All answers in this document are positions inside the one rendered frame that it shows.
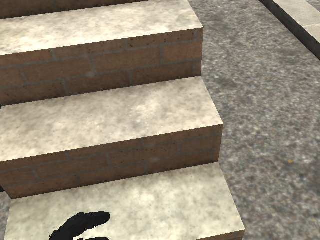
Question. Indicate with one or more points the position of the robot left hand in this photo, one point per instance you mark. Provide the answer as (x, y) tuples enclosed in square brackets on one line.
[(80, 223)]

